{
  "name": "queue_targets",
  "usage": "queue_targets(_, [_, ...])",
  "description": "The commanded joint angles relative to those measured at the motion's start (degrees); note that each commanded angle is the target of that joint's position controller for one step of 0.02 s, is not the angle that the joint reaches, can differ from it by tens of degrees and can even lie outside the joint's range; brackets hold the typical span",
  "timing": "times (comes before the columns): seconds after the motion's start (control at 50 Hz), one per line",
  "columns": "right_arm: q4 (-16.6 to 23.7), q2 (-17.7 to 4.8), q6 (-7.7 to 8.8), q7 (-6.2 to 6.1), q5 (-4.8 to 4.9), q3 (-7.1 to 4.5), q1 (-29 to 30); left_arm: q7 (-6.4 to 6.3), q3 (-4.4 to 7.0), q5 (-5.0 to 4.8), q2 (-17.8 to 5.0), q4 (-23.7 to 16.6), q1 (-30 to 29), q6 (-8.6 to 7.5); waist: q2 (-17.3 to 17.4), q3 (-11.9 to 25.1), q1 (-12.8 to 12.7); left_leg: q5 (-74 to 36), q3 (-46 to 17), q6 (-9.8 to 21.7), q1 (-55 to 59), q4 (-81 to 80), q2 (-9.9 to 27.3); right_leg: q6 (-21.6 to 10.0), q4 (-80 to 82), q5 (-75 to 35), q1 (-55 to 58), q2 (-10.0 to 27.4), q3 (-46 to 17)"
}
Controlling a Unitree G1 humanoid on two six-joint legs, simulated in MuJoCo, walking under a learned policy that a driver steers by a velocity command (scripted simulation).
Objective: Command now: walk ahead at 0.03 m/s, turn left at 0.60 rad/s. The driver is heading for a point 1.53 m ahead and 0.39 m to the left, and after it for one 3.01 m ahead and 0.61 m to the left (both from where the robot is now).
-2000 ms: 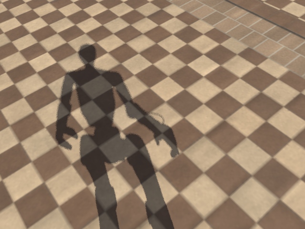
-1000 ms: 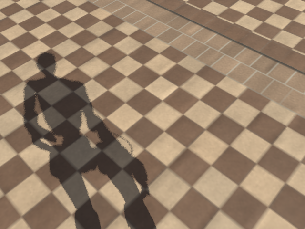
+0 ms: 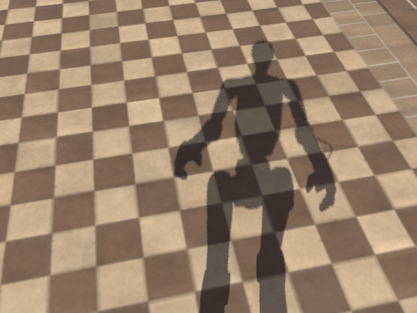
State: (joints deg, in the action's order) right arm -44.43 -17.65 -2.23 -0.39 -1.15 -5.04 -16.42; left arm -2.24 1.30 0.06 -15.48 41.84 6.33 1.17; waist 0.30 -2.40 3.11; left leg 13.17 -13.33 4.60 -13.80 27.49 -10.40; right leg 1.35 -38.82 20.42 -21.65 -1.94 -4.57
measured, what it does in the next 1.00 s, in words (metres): steps on the spot, turning left: right foot, then left foot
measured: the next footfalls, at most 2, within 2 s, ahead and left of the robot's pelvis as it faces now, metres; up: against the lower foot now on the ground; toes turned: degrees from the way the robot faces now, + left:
right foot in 0.04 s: +0.07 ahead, -0.12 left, +0.00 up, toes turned +6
left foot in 0.52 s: -0.01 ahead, +0.09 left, +0.00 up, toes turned +19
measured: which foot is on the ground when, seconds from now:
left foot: down 0.00-0.04, up 0.06-0.50, down 0.52-1.00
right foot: up 0.00-0.02, down 0.04-0.52, up 0.54-1.00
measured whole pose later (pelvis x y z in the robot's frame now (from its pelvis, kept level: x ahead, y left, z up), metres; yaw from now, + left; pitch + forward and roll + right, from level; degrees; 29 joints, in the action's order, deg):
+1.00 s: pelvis -0.02 +0.00 +0.00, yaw +32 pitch +0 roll +0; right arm -42.6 -16.4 -2.3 0.1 -1.5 -2.5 -13.9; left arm -1.1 2.7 0.4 -16.9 41.7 10.4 3.7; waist 0.0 -3.1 1.3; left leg 11.1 -10.5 4.0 -13.4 25.3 -8.0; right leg 0.5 -42.2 23.7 -20.2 -1.1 -1.7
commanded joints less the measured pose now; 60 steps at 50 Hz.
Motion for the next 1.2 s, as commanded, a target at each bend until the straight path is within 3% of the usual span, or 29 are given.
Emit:
queue_targets(0.02, [4.40, -8.02, 0.21, -0.20, 1.14, -1.80, 4.04, -0.81, 1.53, 0.22, -6.17, -2.50, 6.56, -1.79, 5.34, 4.34, -5.31, -22.66, -15.78, 2.34, 1.55, 1.34, 12.67, -1.45, 19.03, -8.53, 10.87, 0.93, -0.79])
queue_targets(0.04, [5.00, -4.46, 0.40, -0.24, 1.43, -0.88, 1.67, -1.43, 2.19, 1.09, -9.77, -2.85, 6.45, -2.07, -3.57, 5.70, -3.45, -4.28, -9.11, -1.11, -4.02, 9.73, 7.88, -3.99, 24.15, -11.56, 17.46, 11.70, -9.72])
queue_targets(0.06, [5.84, -2.51, 0.40, -0.56, 1.44, -0.48, -3.45, -1.25, 2.85, 1.09, -15.06, -4.93, 2.35, -1.51, -14.98, 5.80, 0.19, 22.81, 2.94, -3.57, -15.36, 19.16, -2.20, -11.21, 23.34, -31.09, 21.62, 25.63, -25.20])
queue_targets(0.08, [4.18, -8.03, 0.00, -0.78, -0.69, -1.74, -3.10, -0.80, 2.96, 0.62, -12.75, -4.05, 5.95, -0.85, -10.24, 7.25, -2.30, 24.65, 6.38, -4.53, -15.38, 31.39, 1.58, -16.59, 20.83, -37.89, 19.03, 27.15, -24.00])
queue_targets(0.1, [3.63, -8.85, -0.22, -0.51, -0.74, -2.25, -1.65, -0.54, 1.80, 0.49, -8.94, -4.35, 5.18, -0.73, -5.82, 5.44, -1.63, 20.92, 5.80, -4.99, -14.92, 35.67, 3.26, -15.97, 20.27, -38.56, 16.50, 23.60, -18.19])
queue_targets(0.12, [3.09, -8.30, -0.67, 0.00, -0.54, -2.30, -1.17, -0.35, 1.30, 0.57, -7.03, -4.79, 2.37, -0.61, -4.58, 3.18, -0.68, 17.06, 6.12, -5.75, -14.47, 37.82, 4.50, -13.73, 20.27, -36.13, 14.16, 19.22, -11.55])
queue_targets(0.16, [3.03, -7.41, -1.56, 1.55, 0.12, -1.97, -1.34, -0.61, 1.28, 1.19, -7.10, -5.47, 0.77, -0.55, -9.17, 3.45, -0.45, 12.76, 7.99, -7.22, -15.11, 41.26, 4.60, -11.44, 19.57, -38.10, 14.81, 14.50, -4.36])
queue_targets(0.18, [3.13, -7.15, -1.76, 1.94, 0.49, -1.77, -0.71, -0.52, 1.40, 1.37, -7.22, -5.38, 1.72, -0.56, -9.32, 3.84, -1.10, 11.82, 8.83, -7.80, -15.30, 41.67, 4.61, -11.48, 19.31, -39.13, 15.37, 13.89, -2.59])
queue_targets(0.26, [4.80, -5.94, -2.28, 2.43, 0.63, -1.02, 3.82, -0.32, 2.22, 1.31, -8.19, -4.21, 6.22, -0.91, -9.11, 4.08, -3.81, 11.14, 10.11, -8.63, -17.77, 36.61, 6.16, -13.18, 19.25, -37.28, 20.18, 16.06, -1.42])
queue_targets(0.34, [6.05, -4.59, -2.61, 2.93, 0.60, -0.20, 6.47, 0.21, 2.95, 1.56, -9.30, -3.54, 7.40, -1.04, -9.41, 4.02, -4.58, 12.18, 12.06, -7.85, -14.62, 27.86, 8.53, -13.77, 19.38, -33.32, 19.77, 18.09, 0.17])
queue_targets(0.46, [7.74, -4.04, -2.10, 3.18, 1.26, 0.58, 7.42, 1.50, 3.99, 1.65, -11.56, -3.05, 6.73, -0.49, -11.33, 4.58, -4.47, 12.40, 16.80, -4.72, -3.15, 12.03, 8.90, -11.85, 15.95, -30.03, 14.78, 19.25, 3.96])
queue_targets(0.5, [6.90, -3.81, -1.21, 2.70, 0.52, 0.64, 4.27, 1.61, 4.17, 0.71, -11.72, -2.73, 6.05, 0.05, -8.30, 5.02, -1.82, 3.27, 17.28, -3.02, 4.70, -1.19, 7.88, -8.05, 9.75, -24.89, 10.66, 18.09, 7.23])
queue_targets(0.52, [6.47, -6.17, -0.38, 1.97, -0.36, 0.13, 2.77, 1.80, 4.01, 0.84, -10.48, -2.09, 8.61, 0.29, -0.58, 5.20, -1.26, -0.98, 9.46, -1.94, 10.32, -9.02, 11.22, -4.20, 1.49, -15.64, 4.75, 15.47, 10.60])
queue_targets(0.54, [8.30, -14.08, 0.39, 1.36, -0.18, -1.28, 3.11, 2.22, 2.47, 1.70, -4.59, -5.12, 9.86, 0.87, 17.13, 4.73, -3.41, -15.10, -15.95, 3.61, 15.50, -12.19, 29.67, 1.00, -13.66, 14.42, -11.23, 6.62, 15.09])
queue_targets(0.56, [7.32, -16.25, 0.40, 1.45, 0.28, -2.55, -1.95, 0.98, 2.72, 1.68, -7.21, -6.87, 3.63, 2.00, 12.05, 4.38, 1.88, -27.50, -17.05, 11.42, 9.02, -9.80, 32.68, 0.99, -20.90, 17.32, -12.08, 3.00, 6.12])
queue_targets(0.58, [6.53, -13.20, 0.33, 1.28, 0.47, -1.70, -0.77, 0.81, 2.93, 0.97, -7.59, -6.41, 3.45, 2.53, 8.35, 2.22, -0.26, -27.02, -11.86, 11.87, 8.12, -9.14, 29.28, 0.81, -24.22, 13.41, -12.46, 4.27, 3.64])
queue_targets(0.6, [6.89, -10.24, 0.16, 0.99, 0.77, -0.83, 3.26, 0.97, 3.07, 0.41, -7.82, -5.44, 4.30, 2.33, 7.01, -0.03, -2.19, -22.71, -7.36, 9.88, 5.86, -9.86, 25.10, 0.50, -23.56, 7.94, -11.98, 4.86, 2.70])
queue_targets(0.62, [7.61, -8.82, -0.04, 0.65, 0.72, -0.39, 6.86, 1.11, 3.40, 0.68, -8.50, -4.61, 5.15, 1.87, 7.30, -0.04, -3.66, -19.18, -4.83, 7.49, 6.23, -10.12, 21.28, 0.42, -21.98, 4.09, -11.61, 5.03, 2.58])
queue_targets(0.66, [7.74, -7.56, 0.10, 0.31, 1.08, 0.07, 6.66, 1.63, 3.72, 1.72, -9.16, -3.36, 7.13, 1.77, 7.86, 3.09, -3.76, -25.45, -3.25, 7.24, 8.00, -9.07, 19.06, 0.95, -24.02, 1.12, -10.02, 3.86, 3.24])
queue_targets(0.7, [7.19, -8.27, 0.46, 0.53, 1.14, -0.22, 4.81, 1.91, 3.57, 1.33, -8.25, -3.48, 6.73, 2.00, 5.58, 4.48, -3.38, -25.42, -4.16, 7.41, 9.41, -8.74, 19.05, 1.36, -23.30, 0.40, -10.35, 3.44, 2.92])
queue_targets(0.78, [6.45, -8.93, 0.53, 0.54, 0.75, -0.65, 1.99, 1.55, 3.36, 1.26, -7.47, -4.37, 4.09, 2.50, 6.51, 3.31, -1.89, -17.83, -8.46, 8.12, 10.30, -9.35, 18.81, 1.68, -17.66, 0.91, -12.25, 2.90, 2.12])
queue_targets(0.98, [4.74, -7.81, 0.44, 0.25, -0.51, 0.26, 2.40, 0.89, 2.39, 0.09, -6.14, -3.77, 3.86, 1.69, 6.57, 4.15, -1.73, -19.85, -12.10, 7.61, 4.19, -7.07, 18.79, -1.43, -2.10, 3.98, 2.09, 0.48, 3.14])
queue_targets(1.04, [3.31, -6.66, -0.17, -0.02, 0.11, 0.71, 2.83, 0.86, 1.51, 0.97, -3.95, -1.76, 9.02, 0.44, 4.40, 3.82, -5.05, 11.06, -13.45, 5.44, -4.08, -7.57, 14.68, -3.74, 14.76, -1.45, 15.91, -0.70, 5.20])
queue_targets(1.06, [3.38, -3.85, 0.10, -0.19, 0.20, 1.59, 2.46, 0.48, 1.40, 1.61, -4.59, -1.41, 9.71, -0.26, 0.17, 2.58, -5.38, 21.20, -11.48, 2.85, -10.76, -4.63, 11.73, -4.85, 19.70, 2.43, 21.41, 3.38, -0.02])
queue_targets(1.08, [4.50, -0.64, 0.66, -0.13, 0.68, 2.52, 2.87, 0.15, 1.96, 2.25, -8.91, -1.54, 12.46, -0.89, -9.90, 3.25, -6.55, 24.06, -2.38, -0.11, -18.88, 8.71, 5.59, -8.40, 26.82, 16.95, 26.12, 15.84, -16.78])
queue_targets(1.1, [5.17, -3.92, 1.22, -0.35, -0.57, 1.70, 6.12, 0.62, 3.70, 2.55, -14.80, 0.30, 14.23, -1.20, -11.43, -2.81, -7.89, 17.98, 4.26, -0.78, -24.57, 18.52, 0.30, -13.07, 34.10, 26.55, 18.77, 22.43, -30.35])
queue_targets(1.12, [4.92, -6.19, 1.79, -0.47, -1.47, 0.87, 6.26, 0.89, 3.24, 2.11, -12.12, 1.25, 12.79, -1.49, -6.23, -7.13, -5.32, 13.70, 1.90, -1.05, -23.34, 22.87, 4.16, -14.18, 33.24, 22.49, 13.60, 22.10, -28.24])
queue_targets(1.14, [2.98, -5.59, 2.15, 0.01, -1.06, 0.92, 3.37, 1.14, 2.30, 1.21, -8.72, 0.94, 9.17, -1.96, -5.33, -7.32, -2.70, 10.12, 2.44, -2.01, -20.80, 23.73, 5.28, -12.85, 32.44, 15.28, 12.64, 18.56, -22.48])
queue_targets(1.2, [-0.61, -3.98, 2.14, 1.01, -1.20, 1.26, 0.03, 1.34, 1.33, 0.81, -5.39, 1.55, 7.51, -3.09, -7.33, -2.95, -1.97, 5.98, 7.78, -4.57, -15.57, 25.88, 6.57, -11.54, 28.93, -13.40, 15.17, 12.69, -9.40])
Velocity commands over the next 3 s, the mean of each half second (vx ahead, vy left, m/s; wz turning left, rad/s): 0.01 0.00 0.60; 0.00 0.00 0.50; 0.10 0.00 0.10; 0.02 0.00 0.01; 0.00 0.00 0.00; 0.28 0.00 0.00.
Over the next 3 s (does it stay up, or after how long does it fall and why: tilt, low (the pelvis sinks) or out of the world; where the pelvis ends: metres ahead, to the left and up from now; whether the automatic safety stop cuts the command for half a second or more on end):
stays up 0.11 0.14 0.01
